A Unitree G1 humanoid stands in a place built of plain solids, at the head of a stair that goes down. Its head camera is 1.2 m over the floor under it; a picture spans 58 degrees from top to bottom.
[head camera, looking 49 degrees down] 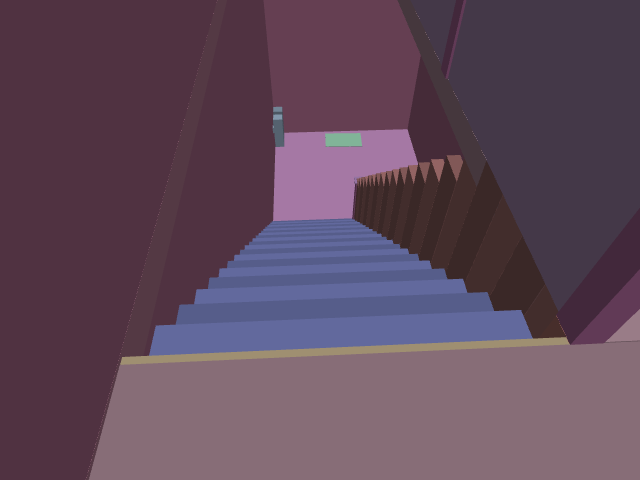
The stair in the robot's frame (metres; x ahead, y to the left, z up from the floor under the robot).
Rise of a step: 0.20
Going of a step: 0.22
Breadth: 1.36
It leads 3 degrees to the left of straight ahead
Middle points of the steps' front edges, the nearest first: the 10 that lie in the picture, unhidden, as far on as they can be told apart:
0.62 -0.09 0.00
0.84 -0.08 -0.20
1.06 -0.07 -0.40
1.28 -0.06 -0.61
1.50 -0.05 -0.81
1.72 -0.03 -1.01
1.94 -0.02 -1.21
2.16 -0.01 -1.41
2.38 0.00 -1.62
2.60 0.01 -1.82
